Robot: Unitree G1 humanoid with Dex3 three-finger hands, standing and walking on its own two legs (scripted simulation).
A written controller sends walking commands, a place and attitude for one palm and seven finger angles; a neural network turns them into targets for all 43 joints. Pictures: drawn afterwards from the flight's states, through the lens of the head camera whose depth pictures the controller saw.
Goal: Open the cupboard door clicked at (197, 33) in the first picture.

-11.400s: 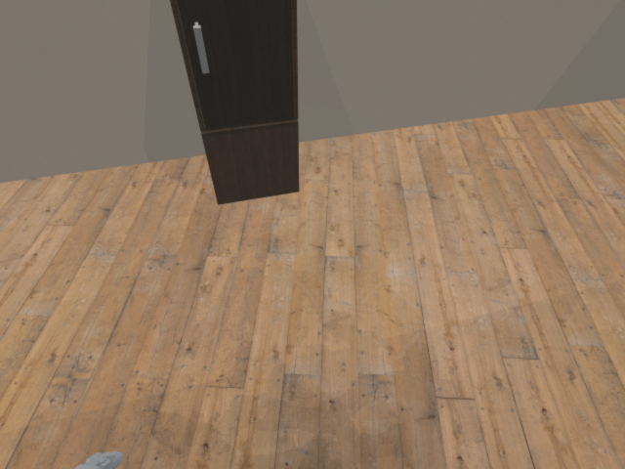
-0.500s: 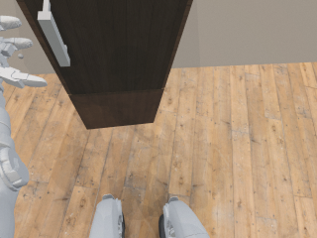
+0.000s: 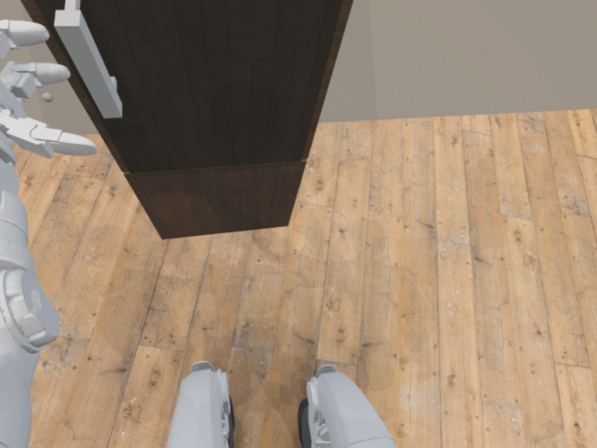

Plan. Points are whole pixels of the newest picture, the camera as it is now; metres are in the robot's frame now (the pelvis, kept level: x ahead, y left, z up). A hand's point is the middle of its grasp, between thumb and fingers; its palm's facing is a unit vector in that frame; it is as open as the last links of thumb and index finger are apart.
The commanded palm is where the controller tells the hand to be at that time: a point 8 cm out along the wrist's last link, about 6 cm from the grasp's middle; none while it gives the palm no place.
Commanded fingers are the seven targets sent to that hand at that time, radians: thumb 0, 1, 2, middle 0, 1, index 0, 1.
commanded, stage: slide the fingers in behind the handle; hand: left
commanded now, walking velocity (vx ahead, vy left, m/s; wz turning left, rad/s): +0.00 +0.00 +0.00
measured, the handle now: (94, 58) +0.58 +0.22 +0.07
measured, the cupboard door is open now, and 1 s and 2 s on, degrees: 0 0 0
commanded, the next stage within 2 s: close the thumb around the handle in 1.34 s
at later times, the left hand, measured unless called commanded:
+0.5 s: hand (82, 93) +0.53 +0.23 +0.07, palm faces +0.10 -0.99 -0.01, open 14.0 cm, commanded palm +0.51 +0.26 +0.07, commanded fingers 0.00 -0.50 0.30 -0.30 -1.20 -0.30 -1.20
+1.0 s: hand (109, 94) +0.53 +0.20 +0.08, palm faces +0.10 -1.00 -0.01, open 14.0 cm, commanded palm +0.50 +0.23 +0.07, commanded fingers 0.00 -0.50 0.30 -0.30 -1.20 -0.30 -1.20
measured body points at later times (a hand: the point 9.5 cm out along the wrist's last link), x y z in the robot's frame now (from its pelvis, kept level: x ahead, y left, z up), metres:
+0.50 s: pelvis +0.01 +0.00 +0.00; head +0.16 +0.03 +0.42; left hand +0.52 +0.28 +0.08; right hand +0.01 -0.27 -0.11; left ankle +0.05 +0.11 -0.62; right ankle +0.01 -0.13 -0.62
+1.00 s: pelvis +0.01 +0.00 +0.00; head +0.15 +0.03 +0.43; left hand +0.52 +0.25 +0.08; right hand +0.01 -0.26 -0.11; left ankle +0.05 +0.11 -0.62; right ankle +0.01 -0.13 -0.62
